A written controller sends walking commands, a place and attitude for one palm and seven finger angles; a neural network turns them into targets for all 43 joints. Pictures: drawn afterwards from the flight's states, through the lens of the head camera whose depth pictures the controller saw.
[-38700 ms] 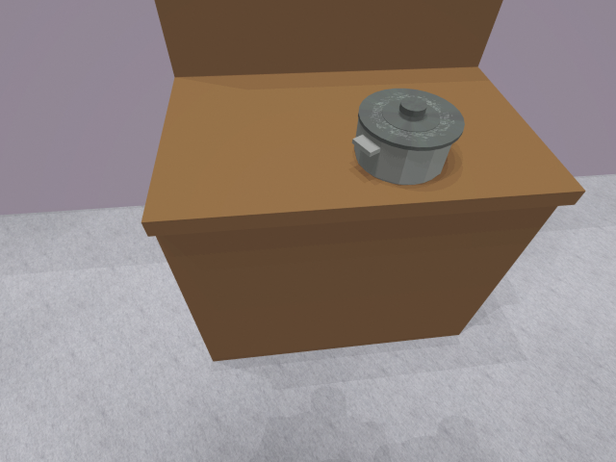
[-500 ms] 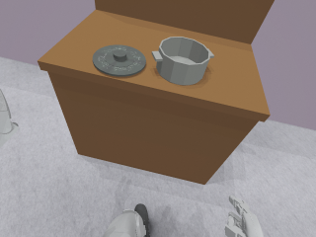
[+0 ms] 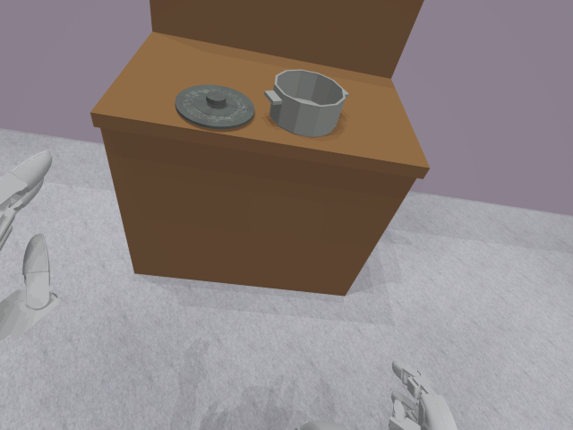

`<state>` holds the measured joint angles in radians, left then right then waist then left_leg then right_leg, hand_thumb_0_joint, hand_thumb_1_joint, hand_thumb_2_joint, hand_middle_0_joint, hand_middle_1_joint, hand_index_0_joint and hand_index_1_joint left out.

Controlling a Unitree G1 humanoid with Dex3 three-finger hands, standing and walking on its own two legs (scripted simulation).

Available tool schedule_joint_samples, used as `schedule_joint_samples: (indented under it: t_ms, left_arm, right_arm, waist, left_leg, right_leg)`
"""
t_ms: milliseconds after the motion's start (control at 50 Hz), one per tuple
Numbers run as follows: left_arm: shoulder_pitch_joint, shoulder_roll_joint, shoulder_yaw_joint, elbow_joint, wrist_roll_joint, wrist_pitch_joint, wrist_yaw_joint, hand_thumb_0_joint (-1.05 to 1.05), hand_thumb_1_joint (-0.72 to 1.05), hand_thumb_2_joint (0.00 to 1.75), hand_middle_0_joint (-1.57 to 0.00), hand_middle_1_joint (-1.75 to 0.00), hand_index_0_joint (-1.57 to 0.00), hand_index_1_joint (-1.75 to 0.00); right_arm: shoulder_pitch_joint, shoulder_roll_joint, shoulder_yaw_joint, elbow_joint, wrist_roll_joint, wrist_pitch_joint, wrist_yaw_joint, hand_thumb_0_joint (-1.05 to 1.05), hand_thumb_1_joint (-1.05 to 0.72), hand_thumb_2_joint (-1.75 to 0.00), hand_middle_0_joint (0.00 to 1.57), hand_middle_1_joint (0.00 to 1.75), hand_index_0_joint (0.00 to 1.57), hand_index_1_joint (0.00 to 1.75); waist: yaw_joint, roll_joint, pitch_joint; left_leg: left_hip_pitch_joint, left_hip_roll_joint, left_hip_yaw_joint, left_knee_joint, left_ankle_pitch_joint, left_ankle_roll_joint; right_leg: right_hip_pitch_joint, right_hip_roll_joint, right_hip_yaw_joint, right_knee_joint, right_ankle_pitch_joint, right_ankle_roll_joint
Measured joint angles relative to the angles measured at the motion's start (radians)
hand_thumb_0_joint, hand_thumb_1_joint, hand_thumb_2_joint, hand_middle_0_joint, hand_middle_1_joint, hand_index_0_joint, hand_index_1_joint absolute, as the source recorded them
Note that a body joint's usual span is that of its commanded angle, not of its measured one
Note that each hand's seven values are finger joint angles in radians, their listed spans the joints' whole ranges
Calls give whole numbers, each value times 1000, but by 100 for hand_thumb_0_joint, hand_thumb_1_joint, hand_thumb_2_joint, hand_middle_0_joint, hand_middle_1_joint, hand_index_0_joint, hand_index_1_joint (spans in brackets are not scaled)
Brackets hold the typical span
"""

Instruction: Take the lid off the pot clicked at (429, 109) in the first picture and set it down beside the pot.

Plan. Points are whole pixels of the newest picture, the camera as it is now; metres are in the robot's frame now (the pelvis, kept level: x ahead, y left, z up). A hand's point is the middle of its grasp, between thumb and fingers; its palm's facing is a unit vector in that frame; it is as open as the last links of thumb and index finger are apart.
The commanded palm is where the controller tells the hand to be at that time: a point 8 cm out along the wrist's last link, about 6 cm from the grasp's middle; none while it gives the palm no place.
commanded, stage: stop stepping back and stand still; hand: left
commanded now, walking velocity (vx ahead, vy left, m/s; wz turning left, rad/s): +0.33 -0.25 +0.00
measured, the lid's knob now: (216, 98) +0.89 +0.18 -0.01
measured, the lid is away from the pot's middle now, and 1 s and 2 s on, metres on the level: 0.24 0.24 0.24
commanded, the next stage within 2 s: let the arm hang, fingers relaxed in 1.86 s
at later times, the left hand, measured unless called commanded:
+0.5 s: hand (61, 388) +0.19 +0.29 -0.06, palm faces +0.09 -0.95 -0.29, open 7.4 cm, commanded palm none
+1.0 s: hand out of the picture +0.04 +0.24 -0.20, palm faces +0.06 -0.97 -0.23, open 7.3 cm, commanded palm none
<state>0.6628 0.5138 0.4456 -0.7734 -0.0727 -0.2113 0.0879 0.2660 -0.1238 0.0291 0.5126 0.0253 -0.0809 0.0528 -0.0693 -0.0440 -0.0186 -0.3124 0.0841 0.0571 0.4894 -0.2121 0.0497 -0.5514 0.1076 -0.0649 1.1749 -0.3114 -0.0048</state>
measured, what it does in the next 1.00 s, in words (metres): steps on the spot: right foot, then left foot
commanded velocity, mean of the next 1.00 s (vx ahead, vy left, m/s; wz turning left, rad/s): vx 0.09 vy -0.07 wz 0.00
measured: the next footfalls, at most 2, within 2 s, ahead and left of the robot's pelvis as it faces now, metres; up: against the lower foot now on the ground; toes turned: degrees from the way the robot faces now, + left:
right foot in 0.20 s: -0.07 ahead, -0.08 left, +0.00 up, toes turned -7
left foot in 0.42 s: +0.04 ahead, +0.13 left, +0.00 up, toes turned +6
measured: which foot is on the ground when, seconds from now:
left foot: down 0.00-0.18, up 0.20-0.40, down 0.42-1.00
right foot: up 0.00-0.18, down 0.20-0.40, up 0.42-0.76, down 0.78-1.00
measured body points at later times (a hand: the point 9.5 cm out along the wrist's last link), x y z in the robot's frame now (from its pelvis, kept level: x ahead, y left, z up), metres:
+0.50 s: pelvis -0.07 +0.08 -0.06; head -0.08 +0.10 +0.39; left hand +0.18 +0.34 -0.04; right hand +0.05 -0.19 -0.14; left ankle -0.03 +0.18 -0.75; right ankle -0.10 -0.07 -0.68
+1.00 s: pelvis +0.02 +0.04 -0.02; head +0.06 +0.05 +0.42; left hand +0.04 +0.29 -0.18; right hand +0.03 -0.21 -0.17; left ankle +0.00 +0.13 -0.75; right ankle -0.02 -0.10 -0.75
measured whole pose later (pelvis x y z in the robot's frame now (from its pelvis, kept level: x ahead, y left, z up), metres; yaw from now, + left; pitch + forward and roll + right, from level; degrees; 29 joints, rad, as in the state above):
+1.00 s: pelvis +0.02 +0.04 -0.02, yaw +4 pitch +2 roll -2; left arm 0.27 0.21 0.04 0.97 0.01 0.01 0.03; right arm 0.36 -0.18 -0.05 0.93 -0.01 -0.01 -0.02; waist -0.03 0.01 0.04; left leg -0.33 0.01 0.03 0.65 -0.32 0.04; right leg -0.26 0.01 0.00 0.60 -0.37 0.02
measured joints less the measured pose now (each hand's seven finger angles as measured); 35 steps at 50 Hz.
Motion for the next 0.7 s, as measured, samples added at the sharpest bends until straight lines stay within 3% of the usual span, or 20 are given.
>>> schedule_joint_samples:
  t_ms: [100, 160, 200, 220, 260, 320, 340, 380, 400, 420, 440, 480, 540, 620, 660, 700]
  left_arm:
    - [68, 30, 9, 17, 16, 25, 4, 2, 89, 89, -21, -30, -22, -31]
    - [10, 34, 25, 57, 24, 50, 17, 2, 89, 89, -21, -30, -22, -31]
    - [-35, 54, 53, 63, 25, 56, 24, 2, 89, 89, -21, -30, -22, -31]
    - [-70, 33, 35, 74, 28, 52, 21, 2, 89, 89, -21, -30, -22, -31]
    - [-124, -6, -7, 96, 27, 53, 12, 2, 89, 89, -21, -30, -22, -31]
    - [-147, -46, -21, 108, 25, 36, 13, 2, 89, 89, -21, -30, -22, -31]
    - [-153, -63, -18, 108, 26, 30, 16, 2, 89, 89, -21, -30, -22, -31]
    - [-247, -121, -79, 240, 96, 33, 5, 1, 89, 89, -21, -30, -21, -31]
    - [-303, -156, -118, 346, 117, 66, -8, 1, 89, 90, -20, -30, -21, -30]
    - [-352, -199, -152, 460, 128, 110, -22, 1, 89, 90, -20, -30, -21, -30]
    - [-400, -226, -179, 594, 133, 155, -36, 0, 90, 90, -20, -30, -20, -30]
    - [-475, -244, -240, 876, 131, 232, -66, 0, 90, 90, -19, -30, -20, -30]
    - [-523, -272, -335, 1184, 128, 298, -98, 1, 91, 90, -19, -29, -19, -30]
    - [-486, -330, -428, 1395, 119, 318, -130, 2, 91, 89, -19, -29, -20, -30]
    - [-446, -355, -462, 1466, 113, 316, -144, 2, 91, 89, -19, -29, -20, -30]
    - [-419, -366, -439, 1488, 89, 277, -127, -1, 93, 89, -17, -28, -21, -30]
  right_arm:
    - [55, -40, -26, 41, -13, 10, -56, 2, -90, -90, 20, 30, 20, 30]
    - [49, -59, -36, 55, -16, -12, -82, 2, -91, -90, 20, 30, 20, 30]
    - [30, -68, -36, 43, -10, -20, -85, 2, -91, -90, 20, 30, 20, 30]
    - [10, -83, -42, 53, -5, -16, -85, 2, -91, -90, 20, 30, 20, 30]
    - [-11, -88, -51, 91, -4, 11, -84, 2, -91, -90, 20, 30, 20, 30]
    - [8, -50, -41, 122, 5, 48, -77, 2, -91, -90, 20, 30, 20, 30]
    - [14, -40, -32, 116, 4, 55, -80, 2, -91, -90, 20, 30, 20, 30]
    - [24, -51, -44, 116, -12, 31, -49, 2, -91, -90, 20, 30, 20, 30]
    - [24, -74, -51, 108, -24, 32, -36, 2, -91, -90, 20, 30, 20, 30]
    - [19, -112, -57, 87, -35, 36, -28, 2, -91, -90, 20, 30, 20, 30]
    - [1, -133, -64, 87, -43, 42, -28, 1, -91, -90, 20, 30, 20, 30]
    - [-19, -135, -62, 114, -54, 58, -35, 1, -91, -90, 20, 30, 20, 30]
    - [35, -101, -43, 164, -71, 78, -46, 1, -91, -90, 20, 30, 20, 30]
    - [136, -63, -25, 261, -69, 92, -51, 1, -91, -90, 20, 30, 20, 30]
    - [175, -58, -31, 306, -67, 96, -54, 1, -91, -90, 20, 30, 21, 30]
    - [213, -57, -43, 338, -65, 97, -58, 1, -91, -90, 20, 30, 21, 30]
  waist:
    - [51, 17, -32]
    - [65, 35, -29]
    - [78, -4, -24]
    - [84, 23, -14]
    - [72, 62, -14]
    - [88, 4, -78]
    - [91, -19, -91]
    - [75, -30, -110]
    - [65, -18, -114]
    - [51, 33, -115]
    - [26, 61, -102]
    - [-10, 66, -52]
    - [-49, 23, -7]
    - [-42, -23, 36]
    - [-33, -20, 55]
    - [-23, 1, 69]
  left_leg:
    - [-10, -8, 24, -89, 54, -50]
    - [-67, -22, 44, -20, 26, -64]
    - [-170, -57, 85, 192, -126, -67]
    - [-225, -47, 57, 358, -189, -61]
    - [-283, -43, -3, 647, -238, -54]
    - [-286, -35, -28, 809, -238, -47]
    - [-268, -22, -33, 787, -246, -43]
    - [-220, -7, -42, 632, -271, -47]
    - [-179, -3, -42, 502, -262, -52]
    - [-151, 8, -77, 369, -269, -38]
    - [-190, -8, -86, 394, -265, -28]
    - [-217, -47, -68, 444, -234, -13]
    - [-185, -79, -58, 376, -173, -9]
    - [-128, -72, -68, 232, -106, -26]
    - [-102, -57, -77, 163, -78, -35]
    - [-89, -42, -100, 119, -60, -45]
  right_leg:
    - [202, -13, -66, -406, -53, -30]
    - [347, -9, -107, -622, -119, -62]
    - [418, -47, -77, -735, -39, -111]
    - [400, -42, -77, -700, 2, -96]
    - [391, -26, -97, -613, -51, -57]
    - [375, -43, -67, -573, -108, -49]
    - [367, -52, -52, -568, -109, -52]
    - [336, -107, -87, -522, -125, -37]
    - [303, -135, -98, -464, -161, -35]
    - [240, -133, -96, -354, -232, -27]
    - [162, -130, -56, -211, -286, -20]
    - [40, -114, 47, 28, -270, -9]
    - [-80, -105, 105, 175, -177, 9]
    - [-143, -113, 102, 123, -73, 22]
    - [-110, -125, 80, -15, -59, 24]
    - [-33, -126, 53, -205, -72, 25]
